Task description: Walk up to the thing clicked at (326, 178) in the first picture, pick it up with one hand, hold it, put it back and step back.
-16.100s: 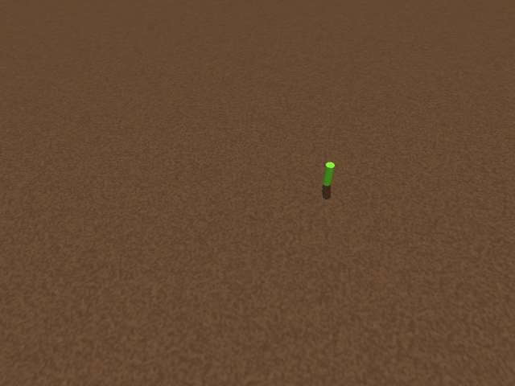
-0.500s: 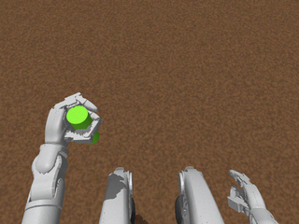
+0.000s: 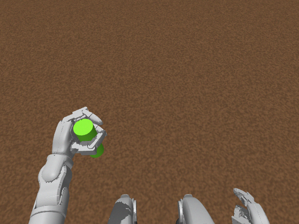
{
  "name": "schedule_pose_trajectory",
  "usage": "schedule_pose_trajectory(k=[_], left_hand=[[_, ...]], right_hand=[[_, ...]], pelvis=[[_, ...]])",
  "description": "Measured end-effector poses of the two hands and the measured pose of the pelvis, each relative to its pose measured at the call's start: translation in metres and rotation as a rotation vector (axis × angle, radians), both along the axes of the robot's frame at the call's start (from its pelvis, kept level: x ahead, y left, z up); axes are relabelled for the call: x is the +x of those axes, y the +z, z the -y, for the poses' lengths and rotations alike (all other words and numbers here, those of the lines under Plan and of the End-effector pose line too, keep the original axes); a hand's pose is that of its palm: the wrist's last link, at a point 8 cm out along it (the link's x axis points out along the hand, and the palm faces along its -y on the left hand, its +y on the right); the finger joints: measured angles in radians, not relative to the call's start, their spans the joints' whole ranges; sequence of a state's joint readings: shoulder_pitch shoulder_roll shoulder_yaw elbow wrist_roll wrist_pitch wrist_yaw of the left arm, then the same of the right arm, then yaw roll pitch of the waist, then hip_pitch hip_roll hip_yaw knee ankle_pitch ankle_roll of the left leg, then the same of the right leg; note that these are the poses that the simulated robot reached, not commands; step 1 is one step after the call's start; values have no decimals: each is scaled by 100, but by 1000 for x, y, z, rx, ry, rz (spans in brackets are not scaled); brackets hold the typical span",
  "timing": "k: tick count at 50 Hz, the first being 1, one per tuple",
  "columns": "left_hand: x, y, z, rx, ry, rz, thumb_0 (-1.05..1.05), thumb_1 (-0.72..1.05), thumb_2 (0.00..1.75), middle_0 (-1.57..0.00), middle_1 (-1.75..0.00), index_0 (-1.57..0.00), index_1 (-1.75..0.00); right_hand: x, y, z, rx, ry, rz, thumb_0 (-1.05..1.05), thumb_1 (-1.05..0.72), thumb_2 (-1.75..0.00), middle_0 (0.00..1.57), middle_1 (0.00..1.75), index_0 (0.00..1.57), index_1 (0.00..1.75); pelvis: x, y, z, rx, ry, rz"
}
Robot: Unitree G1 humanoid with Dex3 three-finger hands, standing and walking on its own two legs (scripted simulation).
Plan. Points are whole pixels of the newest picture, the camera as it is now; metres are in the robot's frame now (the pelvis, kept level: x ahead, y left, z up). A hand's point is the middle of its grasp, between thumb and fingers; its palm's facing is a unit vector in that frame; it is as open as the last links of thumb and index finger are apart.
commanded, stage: lift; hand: left
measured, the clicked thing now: (90, 140) +0.34 +0.18 +0.01
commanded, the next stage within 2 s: hold in 0.78 s
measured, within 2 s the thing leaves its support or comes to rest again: neither
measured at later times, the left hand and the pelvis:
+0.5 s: hand (89, 123) +0.35 +0.16 +0.09, palm faces -0.14 -0.99 +0.00, open 5.9 cm; pelvis +0.02 +0.00 +0.05, yaw +0 degrees
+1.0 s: hand (89, 113) +0.36 +0.15 +0.11, palm faces -0.15 -0.99 +0.01, open 5.9 cm; pelvis +0.03 -0.01 +0.07, yaw +0 degrees
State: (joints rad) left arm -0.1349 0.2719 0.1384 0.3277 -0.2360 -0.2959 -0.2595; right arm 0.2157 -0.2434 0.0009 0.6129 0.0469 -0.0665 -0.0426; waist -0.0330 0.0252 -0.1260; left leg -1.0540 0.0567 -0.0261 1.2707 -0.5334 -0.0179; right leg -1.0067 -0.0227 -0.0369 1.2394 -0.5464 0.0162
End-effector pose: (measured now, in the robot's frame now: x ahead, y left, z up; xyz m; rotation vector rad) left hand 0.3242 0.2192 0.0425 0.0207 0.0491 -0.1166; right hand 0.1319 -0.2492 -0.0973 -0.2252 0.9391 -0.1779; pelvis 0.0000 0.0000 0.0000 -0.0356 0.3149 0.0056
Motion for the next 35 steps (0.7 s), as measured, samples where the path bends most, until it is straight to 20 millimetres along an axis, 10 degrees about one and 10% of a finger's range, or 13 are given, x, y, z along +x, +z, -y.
schedule_pose_trajectory(k=[35], left_hand=[[19,57,8,-25,-35,11,1,12,109,-98,-109,-96,-111]], right_hand=[[13,53,4,-8,-6,-16,1,-89,-89,21,30,21,30]], pelvis=[[26,56,6,18,-6,123]])
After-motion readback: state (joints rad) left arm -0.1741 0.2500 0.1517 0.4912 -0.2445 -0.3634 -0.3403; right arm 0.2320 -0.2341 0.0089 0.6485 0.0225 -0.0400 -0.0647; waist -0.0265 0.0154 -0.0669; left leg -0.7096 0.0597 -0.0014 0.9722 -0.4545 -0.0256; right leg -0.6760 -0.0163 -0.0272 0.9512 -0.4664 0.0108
